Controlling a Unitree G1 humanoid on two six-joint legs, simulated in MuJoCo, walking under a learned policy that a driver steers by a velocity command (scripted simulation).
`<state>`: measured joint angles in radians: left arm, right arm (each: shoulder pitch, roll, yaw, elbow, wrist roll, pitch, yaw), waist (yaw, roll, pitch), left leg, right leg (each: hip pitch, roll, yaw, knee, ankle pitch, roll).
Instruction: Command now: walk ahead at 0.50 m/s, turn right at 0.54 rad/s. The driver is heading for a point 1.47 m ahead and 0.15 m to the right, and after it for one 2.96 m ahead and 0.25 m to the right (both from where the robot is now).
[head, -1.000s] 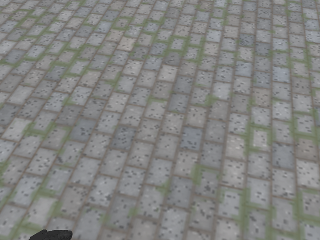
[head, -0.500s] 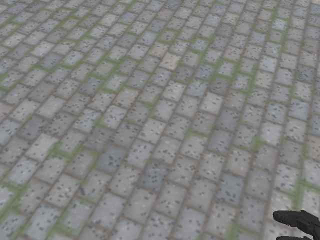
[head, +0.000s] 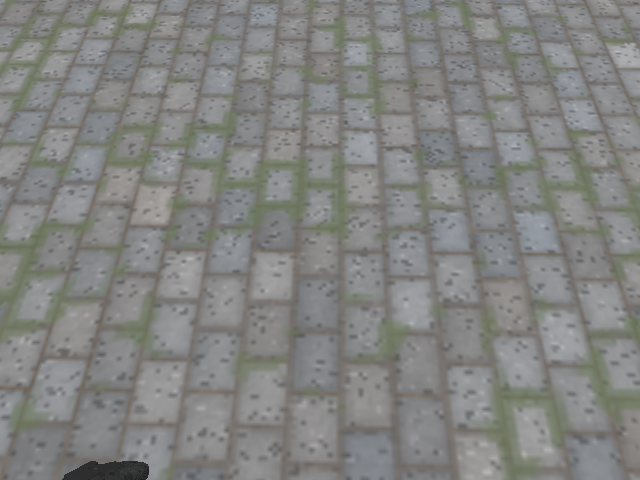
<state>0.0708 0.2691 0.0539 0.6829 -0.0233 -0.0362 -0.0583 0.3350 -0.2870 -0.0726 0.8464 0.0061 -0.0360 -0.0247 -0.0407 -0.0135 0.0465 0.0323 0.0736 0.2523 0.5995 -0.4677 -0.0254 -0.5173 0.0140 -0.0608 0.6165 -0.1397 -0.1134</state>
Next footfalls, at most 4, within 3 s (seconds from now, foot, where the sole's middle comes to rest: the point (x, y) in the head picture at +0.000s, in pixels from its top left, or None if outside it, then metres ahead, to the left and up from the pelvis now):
0.46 left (284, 476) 0.45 0.09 -0.75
0.84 right None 0.42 -0.16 -0.75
2.36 left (346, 302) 0.85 -0.06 -0.75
2.90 right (465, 226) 1.06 -0.38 -0.75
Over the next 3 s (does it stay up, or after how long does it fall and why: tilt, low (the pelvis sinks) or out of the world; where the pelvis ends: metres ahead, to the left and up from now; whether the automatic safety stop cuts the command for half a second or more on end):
stays up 0.97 -0.25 0.02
